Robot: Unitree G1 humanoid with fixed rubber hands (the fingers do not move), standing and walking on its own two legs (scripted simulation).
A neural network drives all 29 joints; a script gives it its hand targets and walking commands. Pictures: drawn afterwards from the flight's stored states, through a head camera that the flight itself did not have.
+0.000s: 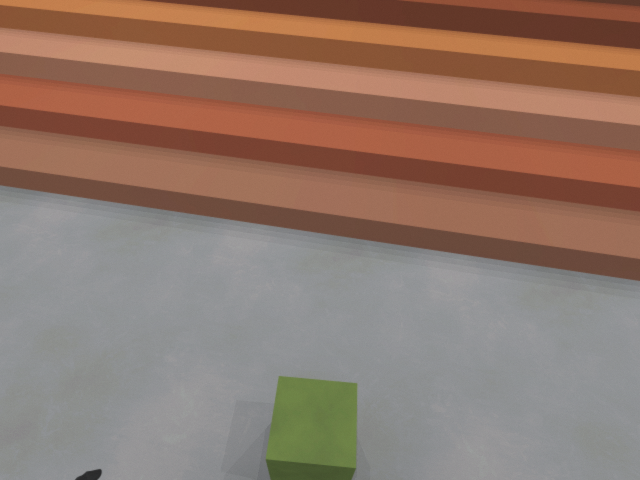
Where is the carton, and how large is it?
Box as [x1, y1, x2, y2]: [266, 376, 356, 479]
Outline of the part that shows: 279,376 266,453 266,462 270,478 351,479 355,469 356,383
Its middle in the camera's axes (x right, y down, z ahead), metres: -0.02 +0.53 +1.06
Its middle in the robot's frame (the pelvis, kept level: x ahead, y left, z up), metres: +0.39 +0.01 -0.66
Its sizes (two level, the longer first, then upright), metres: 0.210 0.200 0.250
